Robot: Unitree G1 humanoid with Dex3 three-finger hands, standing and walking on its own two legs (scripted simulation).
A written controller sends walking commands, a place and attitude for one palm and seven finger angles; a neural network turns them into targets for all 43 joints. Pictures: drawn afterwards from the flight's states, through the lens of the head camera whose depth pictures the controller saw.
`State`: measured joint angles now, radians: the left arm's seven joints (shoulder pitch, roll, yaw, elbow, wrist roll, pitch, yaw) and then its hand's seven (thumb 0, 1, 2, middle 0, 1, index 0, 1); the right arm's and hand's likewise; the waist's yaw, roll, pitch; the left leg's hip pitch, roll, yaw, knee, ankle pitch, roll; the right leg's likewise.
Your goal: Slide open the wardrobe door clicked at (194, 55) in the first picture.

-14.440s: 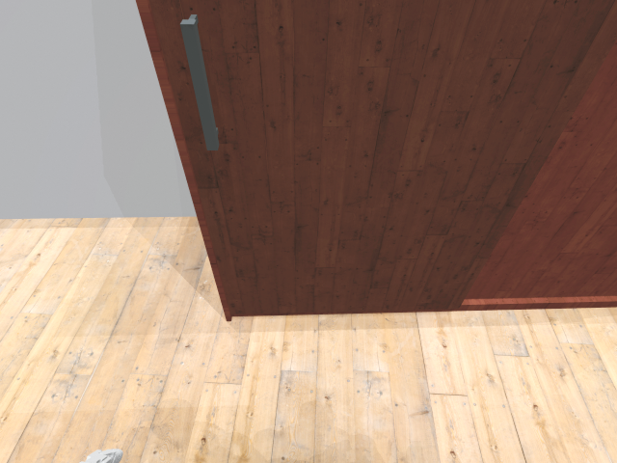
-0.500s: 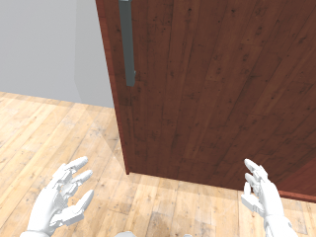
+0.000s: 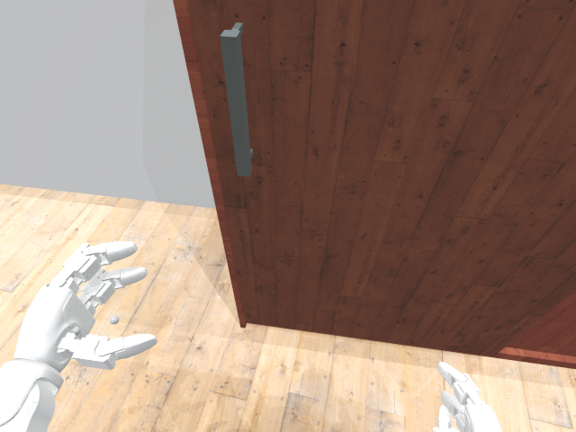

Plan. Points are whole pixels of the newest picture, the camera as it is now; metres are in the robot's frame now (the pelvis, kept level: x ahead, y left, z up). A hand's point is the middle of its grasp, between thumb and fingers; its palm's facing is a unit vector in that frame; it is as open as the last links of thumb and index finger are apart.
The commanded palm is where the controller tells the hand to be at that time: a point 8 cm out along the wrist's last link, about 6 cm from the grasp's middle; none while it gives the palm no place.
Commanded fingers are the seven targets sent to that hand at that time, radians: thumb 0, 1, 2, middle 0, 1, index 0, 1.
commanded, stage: raise the hand with hooked fingers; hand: left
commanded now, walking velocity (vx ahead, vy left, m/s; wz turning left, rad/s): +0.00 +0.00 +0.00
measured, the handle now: (241, 107) +0.55 +0.12 +0.18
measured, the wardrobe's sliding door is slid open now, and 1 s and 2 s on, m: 0.00 0.00 0.00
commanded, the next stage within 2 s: move the hooked fingers beside the handle in 1.14 s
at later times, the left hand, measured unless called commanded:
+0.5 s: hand (52, 247) +0.26 +0.28 +0.18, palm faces +0.01 -1.00 -0.08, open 13.9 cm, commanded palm +0.23 +0.32 +0.19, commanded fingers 0.00 -0.50 0.30 -0.30 -1.20 -0.30 -1.20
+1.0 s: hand (69, 216) +0.29 +0.26 +0.20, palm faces +0.00 -1.00 -0.07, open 14.0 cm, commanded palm +0.25 +0.31 +0.20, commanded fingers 0.00 -0.50 0.30 -0.30 -1.20 -0.30 -1.20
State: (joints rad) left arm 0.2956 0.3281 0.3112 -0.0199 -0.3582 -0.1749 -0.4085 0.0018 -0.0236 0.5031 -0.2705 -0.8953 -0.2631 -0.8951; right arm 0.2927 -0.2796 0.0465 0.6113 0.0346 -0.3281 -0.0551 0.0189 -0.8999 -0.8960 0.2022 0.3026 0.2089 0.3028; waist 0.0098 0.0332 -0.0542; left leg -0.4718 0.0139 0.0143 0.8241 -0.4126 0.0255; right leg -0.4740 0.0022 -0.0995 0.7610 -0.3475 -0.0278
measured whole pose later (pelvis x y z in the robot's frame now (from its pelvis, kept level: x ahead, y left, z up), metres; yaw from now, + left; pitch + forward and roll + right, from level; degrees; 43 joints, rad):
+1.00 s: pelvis +0.01 -0.01 +0.03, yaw +0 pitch -3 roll +0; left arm -0.12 0.46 0.46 0.18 -0.33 0.12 -0.51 -0.01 -0.50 0.30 -0.31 -1.20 -0.30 -1.20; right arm 0.24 -0.29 0.09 0.60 0.06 -0.24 -0.08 0.02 -0.90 -0.90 0.20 0.30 0.21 0.30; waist 0.05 0.05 -0.01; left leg -0.19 0.01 0.03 0.53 -0.29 0.01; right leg -0.21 0.01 -0.08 0.50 -0.24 -0.04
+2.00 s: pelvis +0.01 -0.01 +0.03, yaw -1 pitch -1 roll +0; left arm -0.41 0.43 0.34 0.46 -0.26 0.07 -0.42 -0.01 -0.51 0.30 -0.31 -1.20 -0.30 -1.20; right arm 0.26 -0.28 0.08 0.63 0.07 -0.21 -0.10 0.02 -0.90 -0.90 0.20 0.30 0.21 0.30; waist 0.02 0.03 -0.02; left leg -0.23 0.00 0.04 0.52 -0.28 0.02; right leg -0.26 0.00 -0.07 0.51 -0.24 -0.03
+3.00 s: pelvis +0.02 +0.00 +0.02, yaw -3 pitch +8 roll +0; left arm -0.85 0.51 0.37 1.05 -0.15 -0.12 -0.35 -0.01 -0.50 0.30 -0.30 -1.20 -0.30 -1.20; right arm 0.42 -0.30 0.05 0.66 0.04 -0.10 -0.05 0.01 -0.90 -0.90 0.20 0.30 0.21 0.30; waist -0.10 0.02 -0.06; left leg -0.40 0.02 0.07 0.59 -0.32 0.02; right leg -0.44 0.02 -0.04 0.56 -0.25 -0.03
